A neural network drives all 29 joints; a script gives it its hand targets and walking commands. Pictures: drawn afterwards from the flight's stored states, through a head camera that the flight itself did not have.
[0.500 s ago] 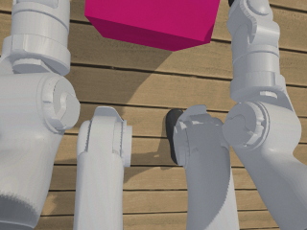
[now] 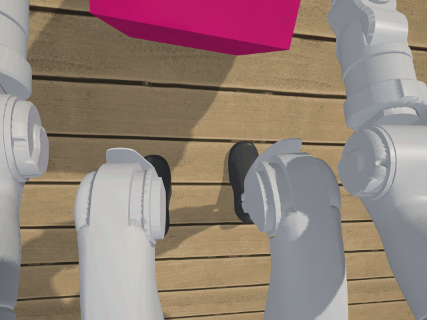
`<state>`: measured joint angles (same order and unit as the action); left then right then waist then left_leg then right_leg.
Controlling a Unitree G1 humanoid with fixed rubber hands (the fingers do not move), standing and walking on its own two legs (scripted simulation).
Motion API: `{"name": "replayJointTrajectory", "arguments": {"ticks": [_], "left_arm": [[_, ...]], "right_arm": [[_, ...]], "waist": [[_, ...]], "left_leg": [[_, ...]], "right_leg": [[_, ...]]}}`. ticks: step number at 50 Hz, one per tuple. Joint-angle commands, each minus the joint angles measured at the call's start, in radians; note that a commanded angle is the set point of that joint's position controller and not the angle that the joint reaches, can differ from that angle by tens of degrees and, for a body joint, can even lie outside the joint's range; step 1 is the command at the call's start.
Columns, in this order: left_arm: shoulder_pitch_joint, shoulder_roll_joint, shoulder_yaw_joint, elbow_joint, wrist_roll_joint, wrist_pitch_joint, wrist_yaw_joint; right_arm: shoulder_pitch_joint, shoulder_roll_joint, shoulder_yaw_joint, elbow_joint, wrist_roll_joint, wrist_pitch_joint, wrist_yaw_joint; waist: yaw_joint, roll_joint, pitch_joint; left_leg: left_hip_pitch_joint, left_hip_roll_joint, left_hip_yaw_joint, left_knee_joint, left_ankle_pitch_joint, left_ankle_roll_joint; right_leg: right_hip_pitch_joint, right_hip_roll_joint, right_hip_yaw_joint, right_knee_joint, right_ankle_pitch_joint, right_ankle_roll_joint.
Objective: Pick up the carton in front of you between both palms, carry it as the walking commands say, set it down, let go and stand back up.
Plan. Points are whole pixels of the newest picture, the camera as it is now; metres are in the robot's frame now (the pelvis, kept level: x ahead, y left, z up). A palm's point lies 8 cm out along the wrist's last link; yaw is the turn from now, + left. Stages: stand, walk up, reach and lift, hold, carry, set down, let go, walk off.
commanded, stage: set down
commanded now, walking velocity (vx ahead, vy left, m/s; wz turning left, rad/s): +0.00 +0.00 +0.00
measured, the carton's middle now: out of the picture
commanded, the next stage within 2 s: let go in 1.06 s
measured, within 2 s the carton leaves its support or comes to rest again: neither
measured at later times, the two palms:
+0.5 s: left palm out of the picture +0.59 +0.20 -0.01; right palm out of the picture +0.55 -0.17 +0.00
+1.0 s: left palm out of the picture +0.60 +0.21 +0.14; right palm out of the picture +0.55 -0.18 +0.14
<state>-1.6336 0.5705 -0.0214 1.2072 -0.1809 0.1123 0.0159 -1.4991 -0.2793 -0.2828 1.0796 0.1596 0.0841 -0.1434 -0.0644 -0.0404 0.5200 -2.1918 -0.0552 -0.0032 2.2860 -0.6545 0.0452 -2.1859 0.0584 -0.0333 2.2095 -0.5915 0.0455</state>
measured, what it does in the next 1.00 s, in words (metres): rises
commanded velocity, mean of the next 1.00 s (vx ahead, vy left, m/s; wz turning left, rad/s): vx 0.00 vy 0.00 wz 0.00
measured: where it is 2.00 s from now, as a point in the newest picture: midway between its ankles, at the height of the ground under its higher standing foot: (201, 202)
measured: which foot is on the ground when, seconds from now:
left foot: down 0.00-1.00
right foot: down 0.00-1.00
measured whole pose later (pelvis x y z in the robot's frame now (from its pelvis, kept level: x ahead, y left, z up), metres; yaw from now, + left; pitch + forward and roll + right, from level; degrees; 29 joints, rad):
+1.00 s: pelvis +0.02 +0.00 +0.24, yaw +1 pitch +47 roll -3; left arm -1.43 0.46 0.20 1.07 0.03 0.23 -0.07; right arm -1.22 -0.16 -0.39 0.77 0.03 0.24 -0.12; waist -0.10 -0.01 0.01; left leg -1.75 -0.06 -0.04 1.35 -0.41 0.03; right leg -1.75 0.05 0.02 1.28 -0.36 0.03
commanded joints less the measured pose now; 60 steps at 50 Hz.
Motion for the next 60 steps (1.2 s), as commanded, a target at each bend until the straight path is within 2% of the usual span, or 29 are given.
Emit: {"name": "replayJointTrajectory", "arguments": {"ticks": [1,2,3,4,6,8,9,13,16,19,21,22,23,24,27,30,32,33,34,35,36,39,45,47,48,49,50,56,60], "left_arm": [[-0.307,0.110,-0.025,-0.037,-0.052,-0.008,-0.013],[-0.364,0.104,-0.065,-0.135,-0.088,-0.011,-0.018],[-0.378,0.100,-0.063,-0.130,-0.093,0.000,-0.017],[-0.346,0.128,-0.063,-0.088,-0.084,0.007,-0.015],[-0.345,0.101,-0.058,-0.136,-0.055,0.026,-0.009],[-0.396,0.151,-0.018,-0.261,-0.013,0.051,-0.004],[-0.287,0.066,-0.037,-0.187,-0.047,0.075,-0.011],[-0.260,0.112,0.097,-0.180,0.058,0.082,-0.011],[-0.222,0.013,0.082,-0.117,0.042,0.080,-0.030],[-0.210,0.065,0.140,-0.145,0.124,0.079,-0.035],[-0.222,0.040,0.109,-0.137,0.091,0.083,-0.038],[-0.199,0.039,0.125,-0.115,0.139,0.082,-0.045],[-0.208,0.032,0.151,-0.137,0.126,0.078,-0.042],[-0.215,0.056,0.161,-0.157,0.151,0.073,-0.038],[-0.222,0.020,0.114,-0.192,0.114,0.081,-0.054],[-0.180,0.047,0.161,-0.245,0.149,0.078,-0.058],[-0.168,0.027,0.159,-0.194,0.129,0.100,-0.055],[-0.188,0.079,0.173,-0.284,0.170,0.098,-0.053],[-0.233,0.091,0.172,-0.309,0.164,0.108,-0.052],[-0.184,0.070,0.159,-0.294,0.170,0.116,-0.053],[-0.175,0.053,0.146,-0.319,0.147,0.127,-0.054],[-0.192,0.056,0.167,-0.326,0.185,0.129,-0.062],[-0.137,0.015,0.217,-0.248,0.179,0.107,-0.078],[-0.081,0.001,0.250,-0.242,0.239,0.099,-0.090],[-0.050,0.017,0.254,-0.208,0.218,0.093,-0.096],[-0.054,0.039,0.269,-0.224,0.262,0.095,-0.089],[-0.097,0.010,0.230,-0.268,0.195,0.092,-0.093],[0.016,-0.015,0.292,-0.289,0.304,0.082,-0.086],[0.231,-0.099,0.331,-0.405,0.306,0.078,-0.049]], "right_arm": [[-0.276,-0.152,0.057,-0.111,0.066,-0.004,-0.001],[-0.269,-0.120,0.075,-0.152,0.087,-0.002,-0.008],[-0.260,-0.145,0.035,-0.189,0.065,0.001,-0.023],[-0.216,-0.146,0.043,-0.141,0.043,0.018,-0.030],[-0.217,-0.130,0.011,-0.209,0.028,0.035,-0.030],[-0.257,-0.114,0.003,-0.323,0.043,0.065,-0.047],[-0.191,-0.113,0.013,-0.340,0.020,0.080,-0.047],[-0.165,-0.030,0.012,-0.311,-0.004,0.108,-0.066],[-0.063,0.015,-0.021,-0.278,-0.053,0.106,-0.050],[-0.118,-0.021,-0.071,-0.331,-0.086,0.111,-0.043],[-0.104,-0.014,-0.063,-0.289,-0.080,0.110,-0.034],[-0.105,-0.003,-0.051,-0.279,-0.074,0.124,-0.036],[-0.090,0.011,-0.065,-0.291,-0.084,0.108,-0.031],[-0.097,-0.009,-0.067,-0.317,-0.067,0.107,-0.030],[-0.065,-0.058,-0.112,-0.281,-0.105,0.114,-0.030],[-0.043,0.001,-0.061,-0.407,-0.060,0.116,-0.018],[-0.027,-0.023,-0.101,-0.379,-0.100,0.125,-0.025],[-0.066,-0.055,-0.086,-0.446,-0.082,0.125,-0.028],[-0.044,-0.086,-0.129,-0.447,-0.112,0.124,-0.023],[-0.077,-0.048,-0.062,-0.495,-0.057,0.142,-0.018],[-0.040,-0.045,-0.064,-0.423,-0.070,0.153,-0.009],[0.010,0.013,-0.027,-0.500,-0.040,0.163,-0.010],[0.033,-0.012,-0.114,-0.421,-0.131,0.138,0.008],[0.078,0.025,-0.097,-0.444,-0.102,0.135,0.019],[0.066,0.022,-0.094,-0.401,-0.133,0.130,0.020],[0.063,-0.006,-0.128,-0.414,-0.141,0.133,0.020],[0.060,-0.006,-0.125,-0.427,-0.157,0.125,0.029],[0.187,0.037,-0.130,-0.438,-0.174,0.113,0.061],[0.390,0.003,-0.116,-0.500,-0.245,0.083,0.095]], "waist": [[-0.032,0.154,-1.324],[-0.028,0.124,-1.409],[-0.133,0.113,-1.422],[-0.046,0.144,-1.502],[-0.086,0.209,-1.551],[-0.019,0.207,-1.690],[-0.068,0.207,-1.732],[0.022,0.154,-1.506],[-0.085,0.140,-1.455],[-0.022,0.172,-1.438],[-0.058,0.177,-1.450],[0.003,0.203,-1.389],[-0.054,0.149,-1.438],[-0.022,0.184,-1.499],[-0.083,0.195,-1.512],[-0.013,0.217,-1.647],[-0.075,0.153,-1.609],[-0.016,0.235,-1.631],[-0.097,0.221,-1.703],[0.022,0.222,-1.753],[-0.044,0.198,-1.736],[-0.015,0.238,-1.733],[-0.087,0.178,-1.585],[0.003,0.207,-1.543],[-0.021,0.126,-1.597],[-0.009,0.173,-1.579],[-0.102,0.138,-1.586],[-0.015,0.226,-1.595],[-0.015,0.164,-1.714]], "left_leg": [[0.536,0.043,-0.034,-0.189,0.392,-0.047],[0.613,0.036,-0.031,-0.207,0.435,-0.043],[0.612,0.051,-0.059,-0.209,0.421,-0.040],[0.728,0.039,-0.047,-0.209,0.450,-0.041],[0.830,0.030,-0.058,-0.218,0.530,-0.035],[0.870,0.023,-0.042,-0.255,0.542,-0.037],[0.884,0.011,-0.022,-0.257,0.558,-0.044],[0.621,-0.004,0.006,-0.378,0.406,-0.030],[0.611,-0.010,0.010,-0.429,0.384,-0.033],[0.626,-0.003,-0.007,-0.497,0.376,-0.032],[0.680,-0.012,-0.003,-0.569,0.349,-0.040],[0.646,-0.005,-0.008,-0.559,0.351,-0.039],[0.638,-0.007,0.000,-0.583,0.344,-0.036],[0.728,-0.009,-0.002,-0.595,0.374,-0.034],[0.742,-0.012,-0.012,-0.631,0.404,-0.049],[0.864,-0.016,0.008,-0.672,0.493,-0.043],[0.898,-0.012,-0.018,-0.735,0.473,-0.043],[0.920,-0.010,-0.001,-0.734,0.524,-0.057],[0.985,-0.013,-0.011,-0.735,0.541,-0.060],[1.067,-0.014,0.003,-0.762,0.608,-0.053],[1.049,-0.013,-0.017,-0.802,0.584,-0.057],[1.160,-0.016,-0.012,-0.831,0.651,-0.055],[1.142,-0.001,-0.043,-0.979,0.648,-0.062],[1.136,-0.009,-0.017,-1.022,0.642,-0.050],[1.101,-0.013,-0.011,-1.063,0.617,-0.054],[1.089,-0.012,-0.029,-1.098,0.563,-0.050],[1.151,-0.008,-0.034,-1.117,0.575,-0.060],[1.361,0.006,-0.049,-1.214,0.737,-0.072],[1.528,-0.015,-0.034,-1.271,0.909,-0.083]], "right_leg": [[0.636,-0.019,-0.009,-0.101,0.442,-0.021],[0.652,-0.019,-0.032,-0.108,0.441,-0.010],[0.634,-0.013,-0.051,-0.119,0.467,-0.014],[0.631,-0.014,-0.041,-0.127,0.440,-0.010],[0.532,0.004,-0.053,-0.154,0.428,-0.015],[0.641,0.007,-0.038,-0.190,0.463,-0.020],[0.661,0.020,-0.050,-0.211,0.484,-0.017],[0.669,0.025,-0.034,-0.280,0.405,-0.014],[0.629,0.039,-0.036,-0.374,0.408,-0.011],[0.586,0.025,-0.047,-0.407,0.381,-0.006],[0.603,0.034,-0.064,-0.460,0.340,-0.014],[0.548,0.025,-0.030,-0.475,0.330,-0.009],[0.640,0.027,-0.049,-0.486,0.355,-0.006],[0.632,0.030,-0.057,-0.502,0.365,-0.004],[0.603,0.026,-0.060,-0.560,0.381,-0.002],[0.706,0.034,-0.050,-0.603,0.467,0.002],[0.695,0.035,-0.082,-0.663,0.401,0.007],[0.709,0.035,-0.055,-0.658,0.425,-0.009],[0.713,0.038,-0.079,-0.671,0.450,-0.005],[0.729,0.041,-0.072,-0.708,0.470,0.012],[0.757,0.034,-0.071,-0.718,0.458,-0.003],[0.750,0.040,-0.034,-0.806,0.485,0.002],[0.829,0.020,-0.041,-0.938,0.502,0.008],[0.803,0.024,-0.022,-0.979,0.513,0.018],[0.972,0.021,-0.030,-1.008,0.541,0.015],[0.985,0.018,-0.024,-0.999,0.519,0.015],[0.988,0.021,-0.050,-1.035,0.518,0.019],[0.974,0.017,-0.035,-1.150,0.571,0.010],[1.146,0.018,-0.042,-1.208,0.683,0.010]]}}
